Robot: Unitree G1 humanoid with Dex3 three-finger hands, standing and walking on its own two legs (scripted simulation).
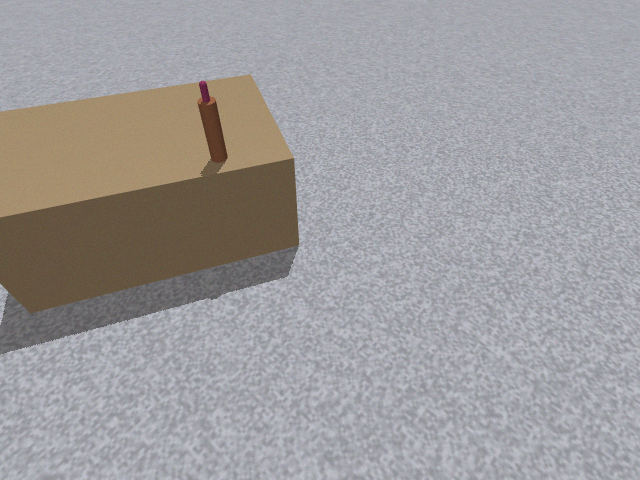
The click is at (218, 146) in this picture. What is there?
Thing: necked bottle
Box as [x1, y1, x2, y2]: [197, 81, 227, 162]
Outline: 200,81 199,86 202,97 198,99 197,102 211,159 213,161 220,162 225,160 227,156 215,99 208,95 205,82
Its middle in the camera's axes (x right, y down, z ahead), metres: -0.35 -0.40 +1.27
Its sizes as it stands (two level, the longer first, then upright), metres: 0.056 0.056 0.273
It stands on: a support 0.45 m high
